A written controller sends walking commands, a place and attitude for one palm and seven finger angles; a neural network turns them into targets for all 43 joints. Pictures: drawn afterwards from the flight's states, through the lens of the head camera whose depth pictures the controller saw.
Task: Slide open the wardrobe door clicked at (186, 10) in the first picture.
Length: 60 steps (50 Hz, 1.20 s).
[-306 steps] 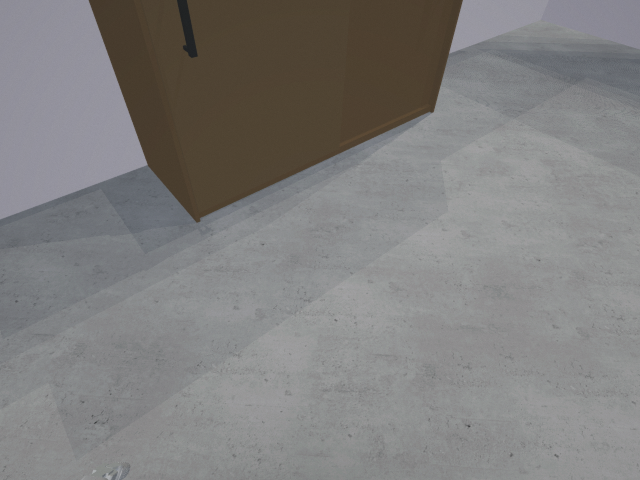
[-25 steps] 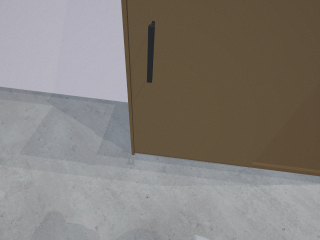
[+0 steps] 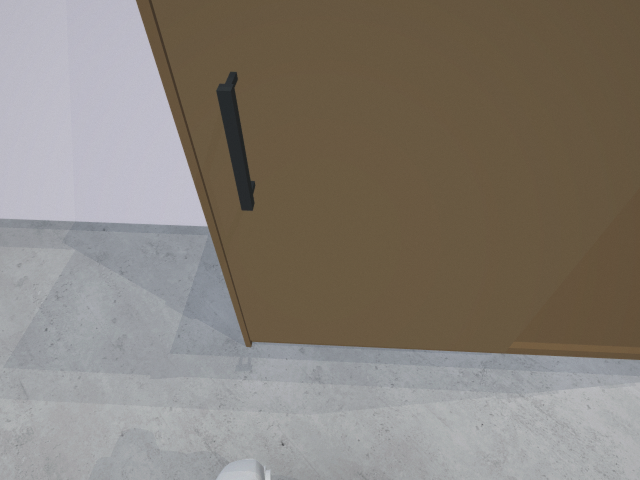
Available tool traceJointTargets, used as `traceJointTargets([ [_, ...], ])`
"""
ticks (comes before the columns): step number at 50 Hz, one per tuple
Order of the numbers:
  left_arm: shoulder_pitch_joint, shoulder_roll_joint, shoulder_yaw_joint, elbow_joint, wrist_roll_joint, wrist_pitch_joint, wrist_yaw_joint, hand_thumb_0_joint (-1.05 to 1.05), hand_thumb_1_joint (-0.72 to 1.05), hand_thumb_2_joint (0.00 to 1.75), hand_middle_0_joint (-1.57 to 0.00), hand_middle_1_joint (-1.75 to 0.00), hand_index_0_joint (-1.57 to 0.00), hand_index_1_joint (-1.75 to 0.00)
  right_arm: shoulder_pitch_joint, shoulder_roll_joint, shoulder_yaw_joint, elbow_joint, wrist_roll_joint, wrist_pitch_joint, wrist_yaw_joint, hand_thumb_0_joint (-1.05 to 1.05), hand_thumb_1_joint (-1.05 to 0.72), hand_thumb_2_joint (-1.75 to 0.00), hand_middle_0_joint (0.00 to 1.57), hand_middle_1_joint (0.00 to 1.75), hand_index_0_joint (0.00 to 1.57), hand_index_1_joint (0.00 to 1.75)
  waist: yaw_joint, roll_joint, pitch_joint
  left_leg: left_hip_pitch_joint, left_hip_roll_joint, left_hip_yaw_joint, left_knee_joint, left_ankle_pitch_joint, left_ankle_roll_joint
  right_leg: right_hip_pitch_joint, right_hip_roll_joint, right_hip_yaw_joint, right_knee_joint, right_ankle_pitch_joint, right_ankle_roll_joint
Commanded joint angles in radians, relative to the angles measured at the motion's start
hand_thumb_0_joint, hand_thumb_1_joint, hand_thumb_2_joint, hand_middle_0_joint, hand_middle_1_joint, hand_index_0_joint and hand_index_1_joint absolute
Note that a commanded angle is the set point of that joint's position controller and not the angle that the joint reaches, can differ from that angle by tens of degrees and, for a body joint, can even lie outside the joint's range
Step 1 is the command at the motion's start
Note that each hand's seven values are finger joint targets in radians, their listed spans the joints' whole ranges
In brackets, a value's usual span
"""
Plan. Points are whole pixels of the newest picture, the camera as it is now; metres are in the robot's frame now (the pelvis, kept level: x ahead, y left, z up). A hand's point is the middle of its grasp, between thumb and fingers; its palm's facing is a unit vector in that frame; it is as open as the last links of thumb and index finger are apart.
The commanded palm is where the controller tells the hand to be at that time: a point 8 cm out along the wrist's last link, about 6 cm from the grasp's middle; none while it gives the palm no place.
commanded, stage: take the last steps up to it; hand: left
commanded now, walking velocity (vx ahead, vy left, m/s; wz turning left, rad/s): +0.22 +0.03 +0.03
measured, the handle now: (240, 147) +0.61 +0.16 +0.08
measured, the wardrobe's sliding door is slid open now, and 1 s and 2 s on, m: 0.00 0.00 0.00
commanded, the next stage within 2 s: come to a stop and stand still in 0.20 s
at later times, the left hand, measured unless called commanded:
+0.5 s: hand out of the picture +0.13 +0.21 -0.18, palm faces +0.05 -0.98 -0.17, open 7.4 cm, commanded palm none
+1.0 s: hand out of the picture +0.15 +0.22 -0.18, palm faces +0.07 -0.98 -0.19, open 7.4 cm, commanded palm none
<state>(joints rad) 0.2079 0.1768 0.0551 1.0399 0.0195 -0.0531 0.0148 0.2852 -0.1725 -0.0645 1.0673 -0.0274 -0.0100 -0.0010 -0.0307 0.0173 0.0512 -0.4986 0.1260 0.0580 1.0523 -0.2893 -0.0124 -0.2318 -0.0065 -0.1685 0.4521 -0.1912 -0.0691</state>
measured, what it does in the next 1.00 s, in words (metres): steps on the spot: left foot, then right foot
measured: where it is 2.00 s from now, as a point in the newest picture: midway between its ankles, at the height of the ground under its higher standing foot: outside the picture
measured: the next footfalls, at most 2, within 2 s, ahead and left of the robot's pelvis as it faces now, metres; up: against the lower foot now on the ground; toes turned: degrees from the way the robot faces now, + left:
left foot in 0.22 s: +0.16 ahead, +0.15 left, +0.00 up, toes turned +8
right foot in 0.56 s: +0.20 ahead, -0.10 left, +0.00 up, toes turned -6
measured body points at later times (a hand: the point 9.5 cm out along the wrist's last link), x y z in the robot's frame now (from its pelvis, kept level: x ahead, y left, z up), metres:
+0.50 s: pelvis +0.12 +0.04 +0.00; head +0.14 +0.05 +0.45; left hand +0.13 +0.26 -0.16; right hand +0.16 -0.19 -0.15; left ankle +0.12 +0.14 -0.74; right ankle +0.15 -0.10 -0.72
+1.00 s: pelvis +0.08 +0.03 +0.00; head +0.10 +0.05 +0.44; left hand +0.14 +0.27 -0.16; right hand +0.12 -0.20 -0.15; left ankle +0.06 +0.14 -0.74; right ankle +0.14 -0.09 -0.73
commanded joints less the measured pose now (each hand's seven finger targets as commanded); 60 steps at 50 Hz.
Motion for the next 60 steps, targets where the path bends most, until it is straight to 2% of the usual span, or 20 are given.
traceJointTargets([
  [1, 0.057, 0.116, 0.018, -0.019, 0.005, -0.019, -0.001, 0.0, 0.9, 0.9, -0.2, -0.3, -0.2, -0.3, 0.056, 0.007, 0.007, -0.04, 0.003, -0.001, 0.015, 0.0, -0.9, -0.9, 0.2, 0.3, 0.2, 0.3, 0.014, -0.107, 0.027, 0.066, 0.014, 0.013, -0.199, 0.047, -0.023, -0.093, -0.263, 0.207, -0.306, -0.112, -0.09],
  [5, 0.122, 0.136, 0.02, 0.01, 0.006, -0.017, -0.005, 0.0, 0.9, 0.9, -0.2, -0.3, -0.2, -0.3, -0.044, -0.01, 0.009, -0.073, 0.007, -0.026, 0.018, 0.0, -0.9, -0.9, 0.2, 0.3, 0.2, 0.3, 0.056, -0.111, 0.012, 0.07, -0.016, 0.03, -0.366, 0.022, -0.02, 0.04, -0.283, 0.23, -0.249, -0.019, -0.096],
  [9, 0.13, 0.117, 0.016, 0.027, -0.003, -0.004, -0.003, 0.0, 0.9, 0.9, -0.2, -0.3, -0.2, -0.3, 0.011, -0.038, 0.011, -0.046, 0.007, -0.045, 0.009, 0.0, -0.9, -0.9, 0.2, 0.3, 0.2, 0.3, 0.024, -0.056, -0.021, 0.313, -0.051, 0.062, -0.59, 0.117, -0.018, -0.004, -0.22, 0.161, -0.097, 0.017, -0.037],
  [10, 0.139, 0.085, 0.009, 0.025, -0.005, 0.001, -0.004, 0.0, 0.9, 0.9, -0.2, -0.3, -0.2, -0.3, 0.068, -0.078, 0.005, -0.026, 0.007, -0.053, 0.002, 0.0, -0.9, -0.9, 0.2, 0.3, 0.2, 0.3, 0.003, 0.048, -0.047, 0.439, 0.001, -0.006, -0.64, 0.167, 0.002, -0.08, -0.165, 0.114, 0.025, -0.021, 0.002],
  [12, 0.107, 0.027, -0.008, -0.014, -0.006, 0.002, -0.006, 0.0, 0.9, 0.9, -0.2, -0.3, -0.2, -0.3, 0.195, -0.192, -0.016, 0.001, -0.002, -0.042, -0.013, 0.0, -0.9, -0.9, 0.2, 0.3, 0.2, 0.3, -0.042, 0.273, -0.059, 0.559, 0.302, -0.351, -0.783, 0.298, 0.181, -0.315, -0.015, 0.013, 0.439, -0.405, 0.07],
  [13, 0.082, 0.039, -0.006, -0.017, 0.004, 0.009, -0.002, 0.0, 0.9, 0.9, -0.2, -0.3, -0.2, -0.3, 0.166, -0.171, -0.008, 0.0, -0.003, -0.034, -0.018, 0.0, -0.9, -0.9, 0.2, 0.3, 0.2, 0.3, -0.034, 0.194, -0.04, 0.497, 0.298, -0.335, -0.809, 0.207, 0.204, -0.324, -0.051, 0.08, 0.537, -0.414, 0.059],
  [16, 0.077, 0.029, -0.003, 0.008, 0.006, 0.02, -0.007, 0.0, 0.9, 0.9, -0.2, -0.3, -0.2, -0.3, 0.047, -0.085, 0.019, -0.03, 0.002, -0.041, -0.03, 0.0, -0.9, -0.9, 0.2, 0.3, 0.2, 0.3, 0.011, 0.119, 0.04, 0.344, 0.223, -0.2, -0.82, 0.351, 0.17, -0.299, -0.107, 0.132, 0.585, -0.264, 0.075],
  [21, 0.146, -0.002, -0.022, 0.043, -0.008, 0.055, 0.01, 0.0, 0.9, 0.9, -0.2, -0.3, -0.2, -0.3, -0.042, -0.102, 0.022, -0.044, 0.009, -0.034, -0.045, 0.0, -0.9, -0.9, 0.2, 0.3, 0.2, 0.3, 0.043, 0.106, -0.063, 0.354, 0.157, -0.041, -0.725, 0.734, 0.138, -0.08, -0.079, 0.107, 0.277, -0.141, 0.111],
  [27, 0.152, 0.068, -0.001, 0.02, 0.004, 0.068, 0.013, 0.0, 0.9, 0.9, -0.2, -0.3, -0.2, -0.3, -0.051, -0.121, -0.009, -0.029, 0.015, 0.006, -0.046, 0.0, -0.9, -0.9, 0.2, 0.3, 0.2, 0.3, 0.055, 0.108, -0.042, 0.305, 0.11, -0.038, -0.62, 0.493, 0.083, 0.019, -0.073, 0.107, 0.04, 0.116, 0.093],
  [31, 0.11, 0.171, 0.013, 0.003, 0.005, 0.053, 0.021, 0.0, 0.9, 0.9, -0.2, -0.3, -0.2, -0.3, -0.005, -0.021, -0.003, -0.032, 0.026, 0.032, -0.033, 0.0, -0.9, -0.9, 0.2, 0.3, 0.2, 0.3, 0.03, -0.17, -0.079, 0.225, -0.073, 0.055, -0.406, -0.073, -0.016, 0.06, -0.315, 0.313, -0.034, 0.612, -0.06],
  [33, 0.081, 0.158, 0.014, -0.013, 0.005, 0.053, 0.029, 0.0, 0.9, 0.9, -0.2, -0.3, -0.2, -0.3, -0.03, -0.038, -0.006, -0.039, 0.022, 0.049, -0.034, 0.0, -0.9, -0.9, 0.2, 0.3, 0.2, 0.3, 0.053, -0.233, -0.076, 0.193, -0.074, -0.008, -0.22, -0.263, -0.012, 0.02, -0.347, 0.347, -0.104, 0.549, -0.127],
  [37, 0.017, 0.16, 0.026, -0.044, 0.011, 0.06, 0.036, 0.0, 0.9, 0.9, -0.2, -0.3, -0.2, -0.3, -0.019, -0.036, -0.004, -0.034, 0.023, 0.052, -0.028, 0.0, -0.9, -0.9, 0.2, 0.3, 0.2, 0.3, 0.049, -0.184, -0.075, 0.146, -0.087, -0.041, -0.161, -0.242, -0.019, 0.06, -0.321, 0.311, -0.087, 0.506, -0.134],
  [41, 0.026, 0.177, 0.037, -0.048, 0.012, 0.063, 0.037, 0.0, 0.9, 0.9, -0.2, -0.3, -0.2, -0.3, -0.019, -0.036, -0.001, -0.045, 0.024, 0.042, -0.025, 0.0, -0.9, -0.9, 0.2, 0.3, 0.2, 0.3, 0.063, -0.173, -0.121, 0.171, -0.098, -0.02, -0.334, -0.187, -0.03, 0.129, -0.309, 0.312, -0.063, 0.472, -0.119],
  [44, -0.02, 0.159, 0.034, -0.049, 0.002, 0.066, 0.035, 0.0, 0.9, 0.9, -0.2, -0.3, -0.2, -0.3, 0.064, -0.023, 0.004, -0.014, 0.023, 0.027, -0.024, 0.0, -0.9, -0.9, 0.2, 0.3, 0.2, 0.3, 0.023, -0.172, -0.143, 0.349, -0.1, -0.003, -0.623, 0.024, -0.023, 0.045, -0.253, 0.273, -0.016, 0.265, -0.045],
  [45, -0.025, 0.135, 0.026, -0.059, -0.005, 0.071, 0.031, 0.0, 0.9, 0.9, -0.2, -0.3, -0.2, -0.3, 0.079, -0.05, 0.004, -0.01, 0.02, 0.019, -0.025, 0.0, -0.9, -0.9, 0.2, 0.3, 0.2, 0.3, 0.017, -0.092, -0.135, 0.414, -0.067, -0.031, -0.68, 0.081, -0.01, -0.026, -0.202, 0.234, 0.021, 0.144, -0.002],
  [47, -0.047, 0.059, 0.01, -0.08, -0.01, 0.084, 0.022, 0.0, 0.9, 0.9, -0.2, -0.3, -0.2, -0.3, -0.009, -0.137, -0.006, -0.054, 0.005, 0.018, -0.03, 0.0, -0.9, -0.9, 0.2, 0.3, 0.2, 0.3, 0.039, 0.193, -0.017, 0.23, 0.163, -0.272, -0.837, 0.082, 0.095, -0.089, -0.06, 0.104, 0.138, -0.142, 0.088],
  [49, -0.052, 0.069, 0.01, -0.06, 0.007, 0.1, 0.019, 0.0, 0.9, 0.9, -0.2, -0.3, -0.2, -0.3, -0.097, -0.109, 0.006, -0.07, 0.003, 0.013, -0.034, 0.0, -0.9, -0.9, 0.2, 0.3, 0.2, 0.3, 0.055, 0.212, 0.055, 0.087, 0.147, -0.24, -0.899, 0.004, 0.127, -0.025, -0.063, 0.142, 0.279, -0.209, 0.088],
  [55, 0.043, 0.041, -0.017, -0.003, -0.002, 0.07, 0.012, 0.0, 0.9, 0.9, -0.2, -0.3, -0.2, -0.3, -0.044, -0.103, 0.013, -0.032, 0.011, 0.001, -0.043, 0.0, -0.9, -0.9, 0.2, 0.3, 0.2, 0.3, 0.059, 0.08, -0.016, 0.364, 0.065, -0.121, -0.712, 0.393, 0.11, -0.031, -0.055, 0.14, 0.028, -0.077, 0.097],
  [57, 0.08, 0.08, -0.019, 0.028, -0.004, 0.05, 0.022, 0.0, 0.9, 0.9, -0.2, -0.3, -0.2, -0.3, -0.009, -0.077, 0.013, -0.02, 0.024, -0.006, -0.04, 0.0, -0.9, -0.9, 0.2, 0.3, 0.2, 0.3, 0.038, -0.011, -0.07, 0.362, 0.004, -0.079, -0.633, 0.363, 0.05, 0.07, -0.112, 0.227, -0.08, 0.21, 0.074],
  [60, 0.056, 0.097, -0.022, 0.035, -0.006, 0.045, 0.025, 0.0, 0.9, 0.9, -0.2, -0.3, -0.2, -0.3, -0.001, -0.06, 0.022, -0.006, 0.024, -0.001, -0.033, 0.0, -0.9, -0.9, 0.2, 0.3, 0.2, 0.3, 0.018, -0.059, -0.067, 0.365, -0.017, -0.066, -0.667, 0.267, 0.019, 0.064, -0.133, 0.235, -0.06, 0.239, 0.049],
])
